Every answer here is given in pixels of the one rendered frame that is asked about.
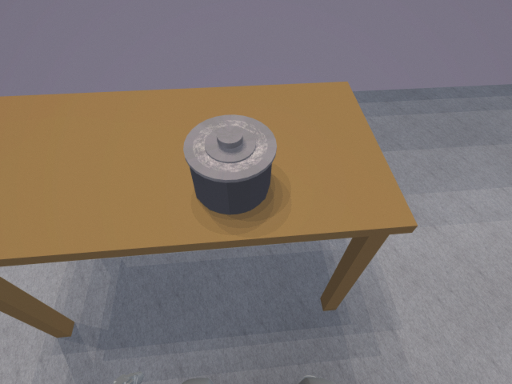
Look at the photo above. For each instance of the lid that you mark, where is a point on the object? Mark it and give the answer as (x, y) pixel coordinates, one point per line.
(208, 159)

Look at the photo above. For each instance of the table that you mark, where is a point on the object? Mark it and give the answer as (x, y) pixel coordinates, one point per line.
(104, 175)

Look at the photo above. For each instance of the pot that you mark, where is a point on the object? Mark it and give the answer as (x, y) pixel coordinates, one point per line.
(232, 197)

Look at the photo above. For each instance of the knob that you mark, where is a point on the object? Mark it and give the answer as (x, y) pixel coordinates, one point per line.
(229, 137)

